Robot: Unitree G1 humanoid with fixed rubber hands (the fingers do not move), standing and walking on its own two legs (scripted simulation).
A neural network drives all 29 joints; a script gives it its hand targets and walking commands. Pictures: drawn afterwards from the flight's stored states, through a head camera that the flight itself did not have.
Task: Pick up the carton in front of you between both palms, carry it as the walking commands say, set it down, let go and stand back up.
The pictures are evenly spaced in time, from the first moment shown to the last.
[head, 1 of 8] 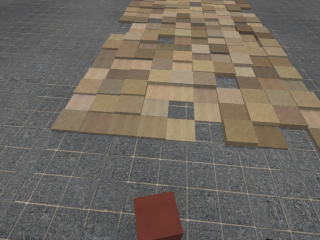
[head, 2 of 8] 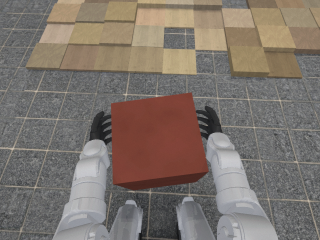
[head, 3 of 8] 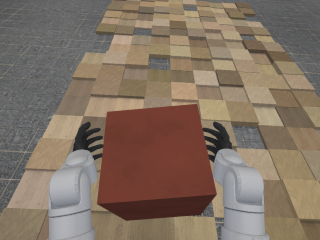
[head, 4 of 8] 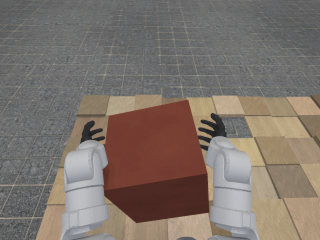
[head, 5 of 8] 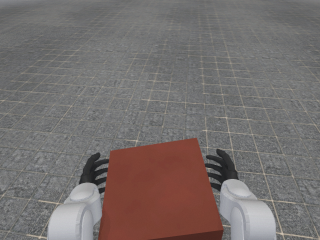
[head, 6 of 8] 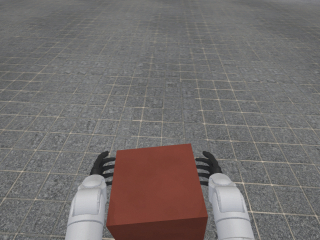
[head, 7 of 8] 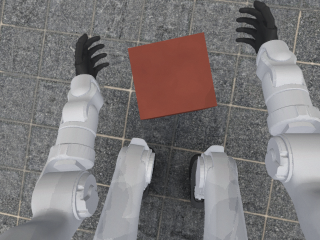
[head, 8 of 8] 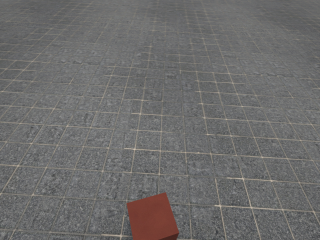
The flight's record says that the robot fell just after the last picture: no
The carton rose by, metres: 0.75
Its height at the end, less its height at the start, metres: +0.00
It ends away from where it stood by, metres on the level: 6.73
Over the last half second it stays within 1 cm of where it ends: yes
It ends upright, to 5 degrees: yes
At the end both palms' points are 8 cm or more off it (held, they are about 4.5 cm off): yes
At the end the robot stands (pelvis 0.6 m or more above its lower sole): yes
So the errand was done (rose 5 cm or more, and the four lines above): yes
